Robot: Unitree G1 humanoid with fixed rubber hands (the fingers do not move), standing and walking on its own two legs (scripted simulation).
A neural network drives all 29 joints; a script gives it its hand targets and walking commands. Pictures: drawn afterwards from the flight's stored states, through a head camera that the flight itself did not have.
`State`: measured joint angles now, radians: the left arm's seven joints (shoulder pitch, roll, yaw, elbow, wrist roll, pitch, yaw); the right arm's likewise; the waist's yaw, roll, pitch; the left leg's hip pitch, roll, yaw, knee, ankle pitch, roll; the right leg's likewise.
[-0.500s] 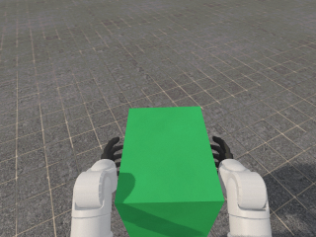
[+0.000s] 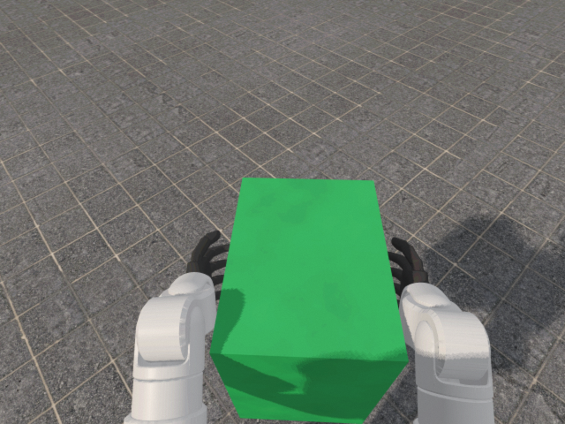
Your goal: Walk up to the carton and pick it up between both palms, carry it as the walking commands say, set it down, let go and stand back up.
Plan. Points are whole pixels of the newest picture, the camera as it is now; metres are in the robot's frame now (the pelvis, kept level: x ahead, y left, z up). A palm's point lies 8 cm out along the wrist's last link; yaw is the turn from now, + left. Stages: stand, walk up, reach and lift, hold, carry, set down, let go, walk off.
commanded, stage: carry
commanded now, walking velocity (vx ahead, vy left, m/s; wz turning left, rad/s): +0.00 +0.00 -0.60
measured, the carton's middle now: (303, 304) +0.30 -0.01 +0.01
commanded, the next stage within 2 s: none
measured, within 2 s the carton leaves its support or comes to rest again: neither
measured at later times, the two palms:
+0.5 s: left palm (287, 294) +0.28 +0.01 +0.08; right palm (525, 364) +0.19 -0.25 +0.07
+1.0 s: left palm (370, 334) +0.22 -0.08 +0.09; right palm out of the picture +0.08 -0.31 +0.10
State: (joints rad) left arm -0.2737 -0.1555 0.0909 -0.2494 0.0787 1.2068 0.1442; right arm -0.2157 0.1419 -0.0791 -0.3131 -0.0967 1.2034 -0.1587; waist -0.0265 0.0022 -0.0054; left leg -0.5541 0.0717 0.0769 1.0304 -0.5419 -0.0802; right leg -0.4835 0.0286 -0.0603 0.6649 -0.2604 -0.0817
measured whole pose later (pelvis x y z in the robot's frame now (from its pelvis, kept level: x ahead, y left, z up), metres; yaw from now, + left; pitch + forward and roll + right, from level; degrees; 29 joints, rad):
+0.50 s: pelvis -0.03 -0.03 -0.01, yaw -19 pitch +3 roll -2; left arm -0.26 -0.15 0.10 -0.24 0.05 1.21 0.17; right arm -0.23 0.14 -0.07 -0.26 -0.14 1.21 -0.13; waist 0.02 0.07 -0.06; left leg -0.38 0.25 0.21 0.83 -0.46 -0.07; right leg -0.39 0.01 -0.11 0.70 -0.33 -0.03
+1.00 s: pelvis -0.08 -0.06 +0.00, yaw -35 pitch +2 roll -1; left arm -0.19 -0.14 0.08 -0.34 0.05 1.23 0.17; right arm -0.21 0.14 -0.03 -0.29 -0.11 1.21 -0.14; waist 0.04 -0.02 -0.04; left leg -0.35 0.13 0.17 0.66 -0.35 0.00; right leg -0.52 0.01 -0.07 1.04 -0.45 0.02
